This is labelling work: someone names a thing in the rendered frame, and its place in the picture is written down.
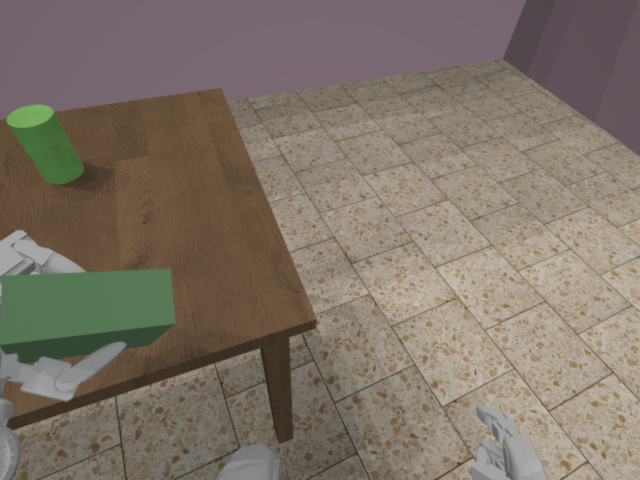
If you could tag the right robot hand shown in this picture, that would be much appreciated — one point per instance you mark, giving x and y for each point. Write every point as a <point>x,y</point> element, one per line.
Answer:
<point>518,460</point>

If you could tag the robot left thigh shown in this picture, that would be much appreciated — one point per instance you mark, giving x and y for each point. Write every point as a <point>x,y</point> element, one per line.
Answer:
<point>251,463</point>

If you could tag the robot left forearm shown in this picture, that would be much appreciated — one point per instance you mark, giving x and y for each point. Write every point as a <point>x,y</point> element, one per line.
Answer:
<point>10,447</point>

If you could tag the left robot hand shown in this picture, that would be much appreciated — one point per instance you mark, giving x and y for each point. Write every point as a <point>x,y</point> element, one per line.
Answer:
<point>50,378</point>

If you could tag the table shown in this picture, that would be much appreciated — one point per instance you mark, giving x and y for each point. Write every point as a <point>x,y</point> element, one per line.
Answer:
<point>167,184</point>

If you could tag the sponge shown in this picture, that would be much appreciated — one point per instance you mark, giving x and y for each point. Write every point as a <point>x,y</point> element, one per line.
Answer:
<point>64,315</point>

